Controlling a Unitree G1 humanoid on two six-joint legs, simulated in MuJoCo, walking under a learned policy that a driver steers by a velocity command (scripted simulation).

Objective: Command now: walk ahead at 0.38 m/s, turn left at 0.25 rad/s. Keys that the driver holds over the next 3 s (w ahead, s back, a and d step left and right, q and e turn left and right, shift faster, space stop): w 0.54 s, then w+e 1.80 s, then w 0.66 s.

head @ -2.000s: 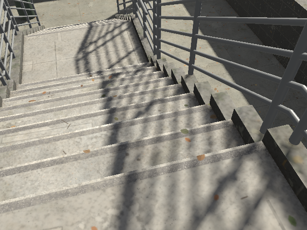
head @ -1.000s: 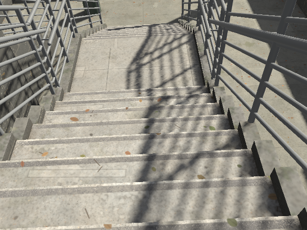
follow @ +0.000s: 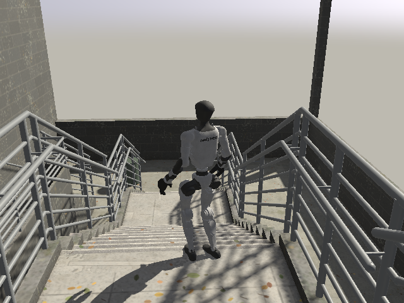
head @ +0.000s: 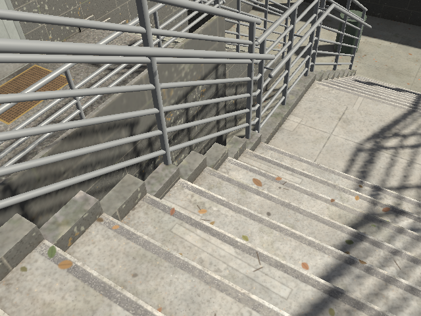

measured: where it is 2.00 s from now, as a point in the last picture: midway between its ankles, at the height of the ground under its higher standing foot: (227, 285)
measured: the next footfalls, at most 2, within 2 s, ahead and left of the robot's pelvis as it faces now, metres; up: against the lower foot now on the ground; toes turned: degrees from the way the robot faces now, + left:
left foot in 0.46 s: +0.19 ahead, +0.16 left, +0.00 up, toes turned +3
right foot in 0.90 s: +0.37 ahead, +0.01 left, -0.17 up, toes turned -5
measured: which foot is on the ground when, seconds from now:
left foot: up 0.00-0.44, down 0.46-0.90, up 0.92-1.00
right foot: down 0.00-0.46, up 0.48-0.88, down 0.90-1.00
